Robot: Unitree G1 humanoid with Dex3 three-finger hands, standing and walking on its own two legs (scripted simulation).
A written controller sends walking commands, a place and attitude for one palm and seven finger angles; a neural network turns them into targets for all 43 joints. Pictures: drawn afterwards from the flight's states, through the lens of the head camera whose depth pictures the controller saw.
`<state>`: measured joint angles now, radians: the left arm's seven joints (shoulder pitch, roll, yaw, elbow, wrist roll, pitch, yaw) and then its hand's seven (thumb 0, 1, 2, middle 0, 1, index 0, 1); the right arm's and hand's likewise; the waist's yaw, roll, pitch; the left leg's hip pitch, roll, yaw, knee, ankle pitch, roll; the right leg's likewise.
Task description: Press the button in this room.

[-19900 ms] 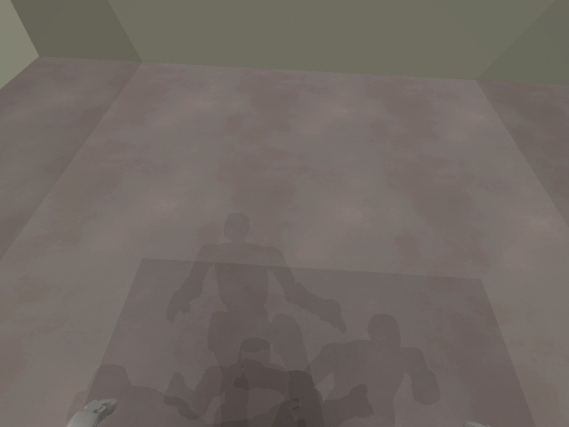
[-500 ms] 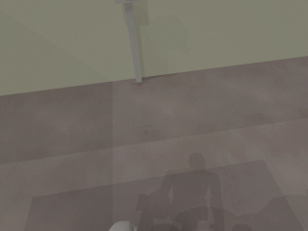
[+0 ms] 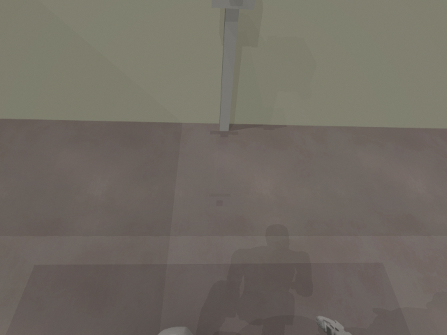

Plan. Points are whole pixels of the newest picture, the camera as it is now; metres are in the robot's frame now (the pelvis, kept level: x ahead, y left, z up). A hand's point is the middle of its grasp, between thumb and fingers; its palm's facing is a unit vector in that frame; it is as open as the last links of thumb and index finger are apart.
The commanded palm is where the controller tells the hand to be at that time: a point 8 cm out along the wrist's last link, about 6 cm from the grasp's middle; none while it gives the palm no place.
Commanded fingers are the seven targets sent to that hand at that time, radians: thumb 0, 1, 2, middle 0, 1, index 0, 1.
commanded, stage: stand and wait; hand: left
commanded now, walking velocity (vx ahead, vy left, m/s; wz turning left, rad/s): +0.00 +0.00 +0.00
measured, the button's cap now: out of the picture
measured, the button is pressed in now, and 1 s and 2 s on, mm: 0 0 0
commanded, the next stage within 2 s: look at it before walking up in 1.10 s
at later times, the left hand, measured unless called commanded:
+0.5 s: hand (165, 300) +0.20 +0.14 -0.15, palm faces +0.01 -0.98 -0.21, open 7.2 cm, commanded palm none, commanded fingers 0.00 0.90 0.90 -0.20 -0.30 -0.20 -0.30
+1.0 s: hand out of the picture +0.09 +0.14 -0.16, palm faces +0.04 -0.99 -0.15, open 7.3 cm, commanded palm none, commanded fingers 0.00 0.90 0.90 -0.20 -0.30 -0.20 -0.30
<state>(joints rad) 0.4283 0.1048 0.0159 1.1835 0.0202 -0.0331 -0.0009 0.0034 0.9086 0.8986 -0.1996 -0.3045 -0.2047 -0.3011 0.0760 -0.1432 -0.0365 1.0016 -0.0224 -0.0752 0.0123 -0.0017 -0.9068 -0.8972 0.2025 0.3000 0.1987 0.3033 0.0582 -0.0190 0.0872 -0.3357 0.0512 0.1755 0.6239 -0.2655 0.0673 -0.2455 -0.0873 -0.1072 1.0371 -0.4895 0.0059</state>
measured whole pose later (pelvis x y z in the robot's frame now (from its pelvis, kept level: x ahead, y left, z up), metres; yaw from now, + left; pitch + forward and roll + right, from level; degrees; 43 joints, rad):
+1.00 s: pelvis +0.13 -0.01 +0.02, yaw -1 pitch -2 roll +0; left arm 0.32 0.11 -0.01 1.17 0.01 0.00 0.03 0.00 0.91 0.90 -0.20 -0.30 -0.20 -0.30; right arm 0.29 -0.12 -0.01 1.16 0.00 -0.01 -0.03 0.00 -0.91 -0.90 0.20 0.30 0.20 0.30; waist 0.01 0.00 0.04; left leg -0.08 0.05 0.11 0.39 -0.28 -0.02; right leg -0.21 -0.04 -0.13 0.41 -0.17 -0.01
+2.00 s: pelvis +0.14 -0.01 +0.01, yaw -4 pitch -1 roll +1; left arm 0.29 0.15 0.02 1.12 0.03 0.02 0.01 0.00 0.91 0.90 -0.20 -0.30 -0.20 -0.30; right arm 0.29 -0.14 -0.03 1.13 -0.02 -0.01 -0.03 0.00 -0.91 -0.90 0.20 0.30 0.20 0.30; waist 0.01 0.00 0.04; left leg -0.07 0.04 0.16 0.44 -0.35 0.00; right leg -0.28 -0.05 -0.07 0.57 -0.29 0.00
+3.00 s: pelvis +0.54 -0.12 +0.01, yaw -29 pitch +0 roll -1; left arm 0.23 0.22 0.08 1.00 0.03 0.01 -0.01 0.00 0.91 0.90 -0.19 -0.30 -0.20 -0.30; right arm 0.21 -0.18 -0.06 1.02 -0.02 -0.07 -0.03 -0.02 -0.94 -0.90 0.21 0.30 0.20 0.30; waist 0.02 -0.03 0.11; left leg -0.21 0.06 0.26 0.50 -0.29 0.05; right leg -0.58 -0.08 -0.04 1.25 -0.31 0.02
